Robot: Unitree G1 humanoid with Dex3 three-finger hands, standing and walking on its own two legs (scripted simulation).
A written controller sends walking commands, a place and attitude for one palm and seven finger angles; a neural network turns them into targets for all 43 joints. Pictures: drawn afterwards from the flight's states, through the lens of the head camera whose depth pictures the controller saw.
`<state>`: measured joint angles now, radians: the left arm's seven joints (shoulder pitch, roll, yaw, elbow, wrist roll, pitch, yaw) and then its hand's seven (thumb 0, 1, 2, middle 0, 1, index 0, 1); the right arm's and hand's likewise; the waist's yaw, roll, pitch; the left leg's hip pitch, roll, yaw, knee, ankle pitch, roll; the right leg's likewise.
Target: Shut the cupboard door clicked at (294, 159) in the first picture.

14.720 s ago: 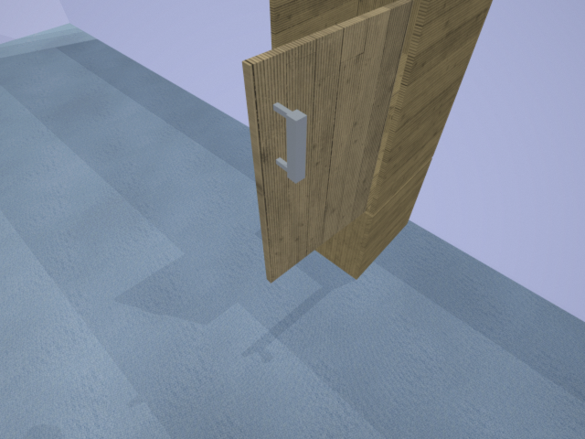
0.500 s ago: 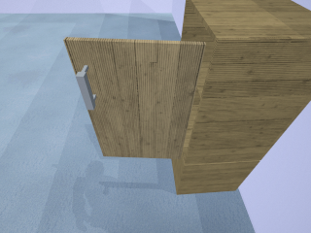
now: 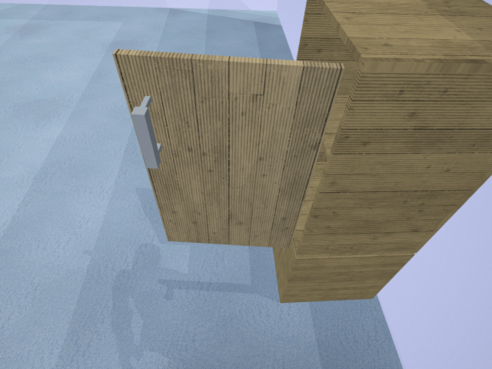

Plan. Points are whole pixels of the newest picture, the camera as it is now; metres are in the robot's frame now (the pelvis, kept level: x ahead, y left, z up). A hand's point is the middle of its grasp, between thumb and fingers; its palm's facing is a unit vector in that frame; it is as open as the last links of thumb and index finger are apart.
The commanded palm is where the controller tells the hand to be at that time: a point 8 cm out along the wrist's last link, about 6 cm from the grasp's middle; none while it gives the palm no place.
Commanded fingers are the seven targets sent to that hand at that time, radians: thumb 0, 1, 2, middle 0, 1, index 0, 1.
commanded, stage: look again from close up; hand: left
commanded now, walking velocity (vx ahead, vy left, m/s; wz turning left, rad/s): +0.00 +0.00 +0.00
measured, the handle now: (150, 132) +0.50 +0.23 +0.10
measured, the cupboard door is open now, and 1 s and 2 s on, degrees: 84 84 84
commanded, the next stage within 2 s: shuffle to correct the standing spot in 0.32 s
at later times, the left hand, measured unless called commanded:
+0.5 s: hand out of the picture +0.00 +0.17 -0.18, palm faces +0.02 -0.99 -0.16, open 7.4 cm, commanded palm none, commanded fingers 0.00 0.90 0.90 -0.20 -0.30 -0.20 -0.30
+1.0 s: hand out of the picture +0.06 +0.19 -0.18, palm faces +0.08 -0.97 -0.25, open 7.4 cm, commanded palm none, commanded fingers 0.00 0.90 0.90 -0.20 -0.30 -0.20 -0.30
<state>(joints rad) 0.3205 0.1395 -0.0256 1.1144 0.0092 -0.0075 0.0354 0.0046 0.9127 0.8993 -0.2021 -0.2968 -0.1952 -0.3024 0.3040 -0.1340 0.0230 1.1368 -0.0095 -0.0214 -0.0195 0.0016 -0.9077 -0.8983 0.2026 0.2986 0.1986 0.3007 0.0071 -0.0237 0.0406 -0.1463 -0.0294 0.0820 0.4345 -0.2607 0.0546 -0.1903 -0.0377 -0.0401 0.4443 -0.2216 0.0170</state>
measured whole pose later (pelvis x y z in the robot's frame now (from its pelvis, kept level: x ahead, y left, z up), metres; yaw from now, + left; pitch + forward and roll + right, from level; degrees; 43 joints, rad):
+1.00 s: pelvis +0.05 +0.00 -0.01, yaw +1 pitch +0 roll +0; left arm 0.32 0.16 0.02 0.98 0.02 -0.01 0.07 0.00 0.91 0.90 -0.20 -0.30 -0.20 -0.30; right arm 0.22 -0.18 -0.05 0.99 -0.01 0.02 -0.04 0.01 -0.92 -0.90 0.20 0.30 0.20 0.30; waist 0.02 0.00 0.03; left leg -0.24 -0.03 0.07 0.69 -0.40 0.01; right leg -0.22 -0.06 -0.05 0.62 -0.37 0.00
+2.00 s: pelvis -0.02 +0.04 +0.00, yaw -1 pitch -2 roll +0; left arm 0.37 0.13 0.00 1.09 0.02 0.01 0.05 0.00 0.91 0.90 -0.20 -0.30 -0.20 -0.30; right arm 0.28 -0.12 -0.02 1.13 -0.01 0.01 -0.01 0.00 -0.91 -0.90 0.20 0.30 0.20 0.30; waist 0.00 -0.02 0.04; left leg -0.20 -0.07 0.12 0.41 -0.18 0.10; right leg -0.21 -0.07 0.00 0.44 -0.19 0.05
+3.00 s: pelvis -0.01 -0.02 -0.08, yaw +4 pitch +10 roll -2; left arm 0.64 0.23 0.14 -0.08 -0.29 -0.44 -0.26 0.02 0.91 0.90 -0.47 -0.59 -0.47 -0.59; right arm 0.16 -0.27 -0.06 0.44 0.03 -0.26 -0.03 0.01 -0.91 -0.90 0.20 0.30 0.20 0.30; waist 0.06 -0.02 -0.13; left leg -0.80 0.01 -0.01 1.14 -0.51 0.02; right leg -0.75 0.00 -0.11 1.11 -0.53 -0.05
